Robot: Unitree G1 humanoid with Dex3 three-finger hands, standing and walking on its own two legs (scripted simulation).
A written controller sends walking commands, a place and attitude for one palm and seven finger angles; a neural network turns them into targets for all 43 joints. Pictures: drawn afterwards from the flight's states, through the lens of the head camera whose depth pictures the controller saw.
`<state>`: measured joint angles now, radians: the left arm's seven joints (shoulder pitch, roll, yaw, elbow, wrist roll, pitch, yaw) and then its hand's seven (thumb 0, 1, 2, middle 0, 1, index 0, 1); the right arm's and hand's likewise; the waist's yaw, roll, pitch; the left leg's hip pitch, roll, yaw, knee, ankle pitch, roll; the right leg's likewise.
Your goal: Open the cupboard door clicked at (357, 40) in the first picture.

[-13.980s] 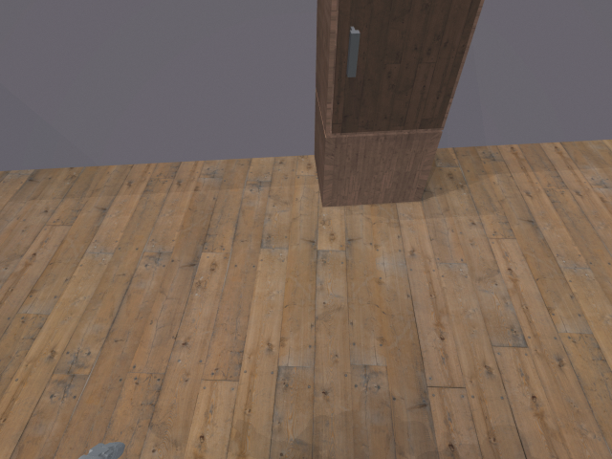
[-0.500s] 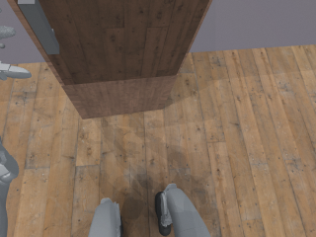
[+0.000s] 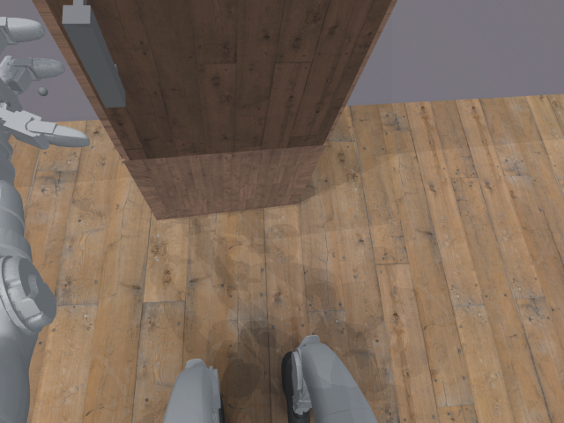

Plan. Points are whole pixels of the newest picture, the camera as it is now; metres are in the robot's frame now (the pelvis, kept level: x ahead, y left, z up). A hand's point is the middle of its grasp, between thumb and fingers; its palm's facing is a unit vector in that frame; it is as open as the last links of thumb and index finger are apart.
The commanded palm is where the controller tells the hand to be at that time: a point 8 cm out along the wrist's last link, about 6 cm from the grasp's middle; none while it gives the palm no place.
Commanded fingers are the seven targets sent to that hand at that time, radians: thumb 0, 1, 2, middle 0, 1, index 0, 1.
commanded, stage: slide the fingers in behind the handle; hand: left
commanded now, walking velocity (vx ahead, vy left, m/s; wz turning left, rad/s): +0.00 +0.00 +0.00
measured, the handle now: (98, 49) +0.59 +0.19 +0.07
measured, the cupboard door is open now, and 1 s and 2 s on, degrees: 0 0 0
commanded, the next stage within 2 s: close the thumb around the handle in 1.66 s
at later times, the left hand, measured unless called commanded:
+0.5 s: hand (72, 90) +0.53 +0.21 +0.07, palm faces +0.05 -1.00 -0.03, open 14.0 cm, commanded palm +0.51 +0.25 +0.06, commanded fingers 0.00 -0.50 0.30 -0.30 -1.20 -0.30 -1.20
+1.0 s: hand (98, 91) +0.53 +0.18 +0.07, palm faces +0.06 -1.00 -0.02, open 14.0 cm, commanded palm +0.50 +0.22 +0.06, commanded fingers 0.00 -0.50 0.30 -0.30 -1.20 -0.30 -1.20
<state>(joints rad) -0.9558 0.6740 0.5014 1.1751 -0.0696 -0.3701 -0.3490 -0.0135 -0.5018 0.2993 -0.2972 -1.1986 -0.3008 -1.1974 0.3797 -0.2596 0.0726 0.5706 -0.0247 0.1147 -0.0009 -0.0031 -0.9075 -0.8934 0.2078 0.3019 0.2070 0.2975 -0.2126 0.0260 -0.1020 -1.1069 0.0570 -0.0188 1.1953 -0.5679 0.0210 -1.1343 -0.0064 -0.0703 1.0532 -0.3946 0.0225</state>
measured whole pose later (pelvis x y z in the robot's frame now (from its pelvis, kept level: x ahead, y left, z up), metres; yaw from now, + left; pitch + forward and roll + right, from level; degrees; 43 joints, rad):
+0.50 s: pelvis +0.00 -0.01 +0.00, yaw +0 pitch +27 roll -4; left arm -0.97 0.63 0.48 1.18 -0.06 -0.40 -0.29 -0.01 -0.50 0.30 -0.30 -1.20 -0.30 -1.20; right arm 0.38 -0.27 0.06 0.58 -0.03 0.09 -0.01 0.00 -0.91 -0.89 0.21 0.30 0.21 0.30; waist -0.22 0.02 -0.10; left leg -1.10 0.06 -0.02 1.19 -0.56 0.00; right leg -1.14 0.00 -0.07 1.07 -0.40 0.00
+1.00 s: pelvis +0.00 -0.01 +0.00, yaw +1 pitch +26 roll -3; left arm -0.95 0.53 0.44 1.18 -0.06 -0.42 -0.20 -0.01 -0.50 0.30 -0.29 -1.19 -0.30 -1.20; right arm 0.39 -0.26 0.05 0.59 -0.03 0.08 0.01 0.00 -0.91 -0.89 0.21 0.30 0.21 0.30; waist -0.21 0.03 -0.11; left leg -1.08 0.05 -0.01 1.17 -0.55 0.01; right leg -1.12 -0.01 -0.06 1.07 -0.40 0.01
